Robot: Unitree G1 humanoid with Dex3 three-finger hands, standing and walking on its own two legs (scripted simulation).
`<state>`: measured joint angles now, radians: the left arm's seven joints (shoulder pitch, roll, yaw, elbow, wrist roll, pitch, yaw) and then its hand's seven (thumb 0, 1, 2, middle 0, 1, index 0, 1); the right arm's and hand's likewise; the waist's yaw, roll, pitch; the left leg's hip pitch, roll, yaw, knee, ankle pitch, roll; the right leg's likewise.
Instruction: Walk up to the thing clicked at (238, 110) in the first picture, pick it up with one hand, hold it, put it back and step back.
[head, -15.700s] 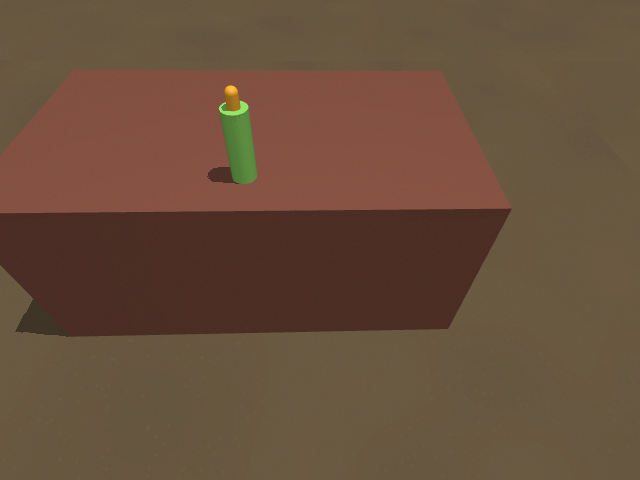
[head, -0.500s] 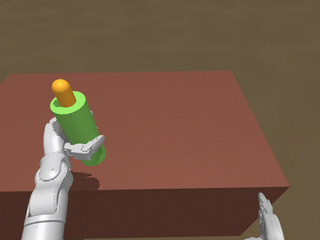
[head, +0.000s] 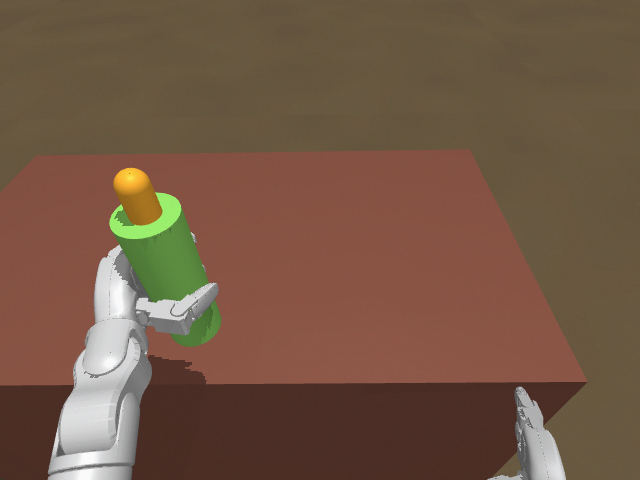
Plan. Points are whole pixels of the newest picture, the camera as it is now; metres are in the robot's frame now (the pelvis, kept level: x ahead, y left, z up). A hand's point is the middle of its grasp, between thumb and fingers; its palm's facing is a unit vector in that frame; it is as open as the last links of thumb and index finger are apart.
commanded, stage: hold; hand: left
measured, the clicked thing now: (168, 263) +0.32 +0.17 +0.16
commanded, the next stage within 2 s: crouch in 1.92 s
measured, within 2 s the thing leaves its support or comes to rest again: neither
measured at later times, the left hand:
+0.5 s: hand (180, 283) +0.32 +0.16 +0.13, palm faces +0.19 -0.98 -0.02, open 9.3 cm
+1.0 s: hand (180, 275) +0.33 +0.17 +0.13, palm faces +0.18 -0.98 -0.02, open 9.3 cm
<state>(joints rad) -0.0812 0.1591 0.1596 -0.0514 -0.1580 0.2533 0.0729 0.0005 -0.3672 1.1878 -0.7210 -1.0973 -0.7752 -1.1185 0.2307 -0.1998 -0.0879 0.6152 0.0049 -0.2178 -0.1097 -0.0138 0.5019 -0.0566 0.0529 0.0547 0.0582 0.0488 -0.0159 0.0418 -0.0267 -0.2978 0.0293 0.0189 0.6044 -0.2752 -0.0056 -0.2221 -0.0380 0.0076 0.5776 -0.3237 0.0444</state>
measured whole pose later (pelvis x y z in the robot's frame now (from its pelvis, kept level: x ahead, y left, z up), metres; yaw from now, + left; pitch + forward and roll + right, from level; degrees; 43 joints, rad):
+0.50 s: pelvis +0.00 +0.00 +0.00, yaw +0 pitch -2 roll +0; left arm -0.07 0.16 0.17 -0.04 -0.16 0.22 0.06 0.00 -0.36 1.19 -0.72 -1.10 -0.77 -1.12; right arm 0.21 -0.20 -0.08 0.66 0.00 -0.25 -0.11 -0.01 0.50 -0.06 0.05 0.05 0.06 0.05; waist -0.02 0.04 -0.02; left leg -0.28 0.03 0.01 0.57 -0.26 -0.01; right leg -0.20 -0.04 0.00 0.55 -0.31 0.04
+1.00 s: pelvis +0.01 +0.00 +0.01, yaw +0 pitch -2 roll +0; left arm -0.07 0.16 0.16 -0.04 -0.16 0.22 0.06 0.00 -0.36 1.19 -0.72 -1.10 -0.77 -1.12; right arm 0.21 -0.20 -0.09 0.66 0.00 -0.23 -0.10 -0.01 0.50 -0.06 0.05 0.05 0.06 0.05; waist -0.02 0.04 -0.01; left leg -0.26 0.03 0.01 0.55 -0.26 -0.01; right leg -0.17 -0.04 0.00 0.51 -0.31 0.04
